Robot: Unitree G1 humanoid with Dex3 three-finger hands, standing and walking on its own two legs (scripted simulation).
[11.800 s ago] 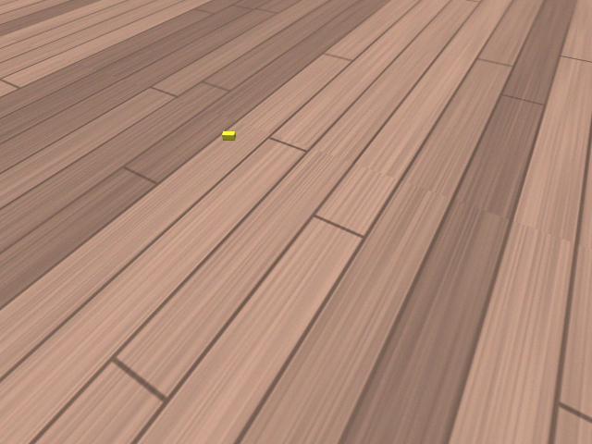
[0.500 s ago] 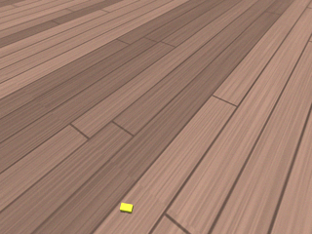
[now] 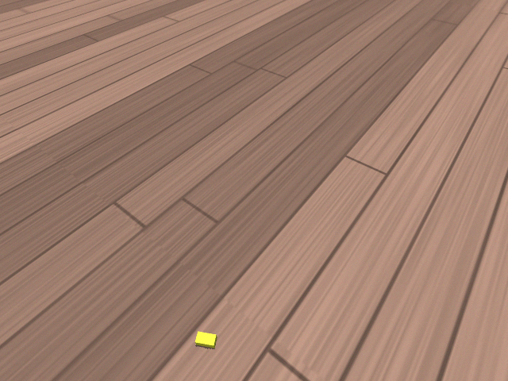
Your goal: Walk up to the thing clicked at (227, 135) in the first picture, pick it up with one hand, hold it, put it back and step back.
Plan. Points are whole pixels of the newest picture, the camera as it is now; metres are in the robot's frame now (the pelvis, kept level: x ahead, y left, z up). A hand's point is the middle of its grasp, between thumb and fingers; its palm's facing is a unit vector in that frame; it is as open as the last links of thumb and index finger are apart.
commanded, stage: stand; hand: left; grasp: from above
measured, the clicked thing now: (206, 339) +0.40 +0.21 -0.77
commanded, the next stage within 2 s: rise first in 0.66 s
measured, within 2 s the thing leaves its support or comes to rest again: neither
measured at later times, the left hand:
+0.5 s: hand out of the picture +0.07 +0.25 -0.16, palm faces -0.03 -0.94 -0.34, open 7.3 cm
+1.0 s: hand out of the picture +0.16 +0.25 -0.17, palm faces -0.03 -0.95 -0.32, open 8.4 cm
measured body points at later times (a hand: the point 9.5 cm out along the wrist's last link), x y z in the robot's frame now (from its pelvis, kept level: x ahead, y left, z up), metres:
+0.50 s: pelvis +0.01 +0.00 +0.00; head +0.02 +0.00 +0.45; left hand +0.07 +0.30 -0.13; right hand +0.08 -0.30 -0.14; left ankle +0.00 +0.12 -0.75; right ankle -0.02 -0.13 -0.75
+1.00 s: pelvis -0.01 +0.00 -0.02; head +0.05 +0.01 +0.42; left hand +0.16 +0.30 -0.15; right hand +0.09 -0.27 -0.14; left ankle +0.00 +0.12 -0.75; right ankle -0.02 -0.13 -0.75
